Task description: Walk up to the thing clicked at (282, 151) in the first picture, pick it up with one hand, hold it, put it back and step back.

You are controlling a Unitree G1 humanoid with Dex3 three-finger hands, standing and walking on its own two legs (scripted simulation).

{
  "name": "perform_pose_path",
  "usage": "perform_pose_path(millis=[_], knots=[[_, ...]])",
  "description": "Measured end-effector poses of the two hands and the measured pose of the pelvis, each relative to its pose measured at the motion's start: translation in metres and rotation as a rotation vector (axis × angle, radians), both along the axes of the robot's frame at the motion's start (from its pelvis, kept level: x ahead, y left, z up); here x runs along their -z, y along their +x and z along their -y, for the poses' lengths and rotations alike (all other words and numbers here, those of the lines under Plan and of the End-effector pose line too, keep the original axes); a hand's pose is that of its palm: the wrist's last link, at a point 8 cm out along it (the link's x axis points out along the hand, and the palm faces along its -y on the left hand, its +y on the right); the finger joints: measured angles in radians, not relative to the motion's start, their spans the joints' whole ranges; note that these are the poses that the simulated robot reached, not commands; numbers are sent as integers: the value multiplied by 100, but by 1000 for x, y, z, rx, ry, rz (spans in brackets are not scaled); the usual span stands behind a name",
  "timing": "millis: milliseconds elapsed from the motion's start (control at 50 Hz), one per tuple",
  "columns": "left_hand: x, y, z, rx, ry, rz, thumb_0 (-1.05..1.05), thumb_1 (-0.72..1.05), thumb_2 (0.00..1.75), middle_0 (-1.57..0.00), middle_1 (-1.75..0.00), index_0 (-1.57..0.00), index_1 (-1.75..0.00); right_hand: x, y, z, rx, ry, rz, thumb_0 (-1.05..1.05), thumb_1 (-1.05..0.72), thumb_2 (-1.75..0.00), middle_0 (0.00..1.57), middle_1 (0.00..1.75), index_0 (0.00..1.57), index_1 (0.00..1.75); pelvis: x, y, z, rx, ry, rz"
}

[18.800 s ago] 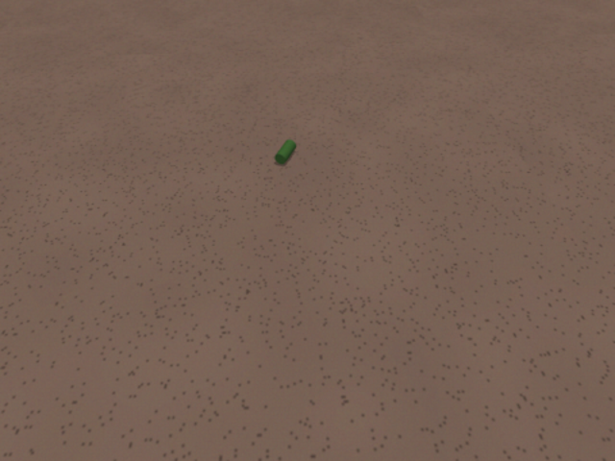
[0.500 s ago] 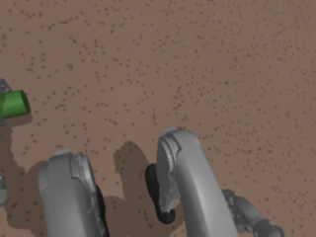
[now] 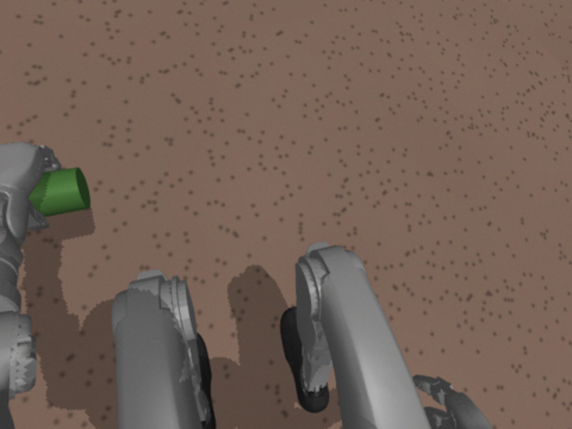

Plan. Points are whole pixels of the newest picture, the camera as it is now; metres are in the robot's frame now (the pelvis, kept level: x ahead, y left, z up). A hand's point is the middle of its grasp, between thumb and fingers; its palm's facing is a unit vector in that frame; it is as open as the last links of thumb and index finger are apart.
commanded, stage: lift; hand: left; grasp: from above
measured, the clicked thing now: (33, 196) +0.45 +0.33 -0.17
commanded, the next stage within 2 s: hold in 1.38 s
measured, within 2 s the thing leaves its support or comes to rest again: neither
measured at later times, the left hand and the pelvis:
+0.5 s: hand out of the picture +0.37 +0.31 +0.03, palm faces -0.42 -0.12 -0.90, open 9.1 cm; pelvis +0.00 +0.00 +0.14, yaw +4 degrees
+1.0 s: hand out of the picture +0.33 +0.28 +0.21, palm faces -0.47 -0.12 -0.88, open 9.1 cm; pelvis +0.04 +0.01 +0.31, yaw +6 degrees
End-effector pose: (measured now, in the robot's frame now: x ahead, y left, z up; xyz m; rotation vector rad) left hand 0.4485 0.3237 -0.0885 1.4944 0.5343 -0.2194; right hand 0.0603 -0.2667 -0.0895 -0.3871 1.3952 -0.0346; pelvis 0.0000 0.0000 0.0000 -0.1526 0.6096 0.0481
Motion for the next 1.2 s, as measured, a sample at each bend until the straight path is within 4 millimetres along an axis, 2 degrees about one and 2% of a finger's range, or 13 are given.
perform_pose_path(millis=[180, 320, 500, 700, 800, 900, 1060, 1200], knots=[[-49, -30, 0, 15, -23, -19, 2, 10, 35, -86, -32, -88, -31, -26, 24, 0, 8, 1, 59, 0, -92, -90, 20, 30, 20, 30, -36, -1, 0, -15, 24, -4], [-97, -53, 4, 22, -42, 14, 2, 10, 36, -86, -33, -88, -31, -61, 52, -2, -8, -6, 150, 0, -91, -90, 20, 30, 20, 30, -71, -3, 0, -27, 34, 16], [-178, -77, 13, -1, -44, 42, 1, 8, 40, -85, -35, -87, -33, -125, 76, -10, 21, -2, 259, 0, -90, -90, 20, 30, 20, 30, -135, -1, 0, -41, 50, 72], [-274, -99, 24, -22, -49, 17, 1, 8, 41, -84, -36, -86, -35, -205, 84, -20, 78, 15, 321, 0, -90, -90, 20, 30, 20, 30, -219, 13, -2, -57, 80, 171], [-312, -105, 30, -21, -55, 2, 1, 9, 40, -84, -36, -86, -35, -241, 84, -21, 100, 17, 341, 0, -90, -90, 20, 30, 20, 30, -255, 22, -2, -60, 95, 224], [-338, -108, 36, -11, -51, -11, 1, 10, 38, -83, -37, -85, -36, -269, 84, -19, 115, 14, 350, 0, -90, -90, 20, 30, 20, 30, -284, 31, -3, -60, 106, 264], [-370, -105, 47, 6, -42, 3, 1, 11, 38, -82, -39, -83, -38, -302, 88, -17, 119, 7, 345, 1, -89, -90, 20, 30, 20, 30, -318, 45, -6, -58, 120, 319], [-402, -93, 51, -13, -35, 33, 1, 10, 39, -81, -40, -83, -39, -326, 95, -19, 122, 17, 346, 1, -89, -90, 20, 30, 20, 30, -344, 55, -8, -57, 131, 367]])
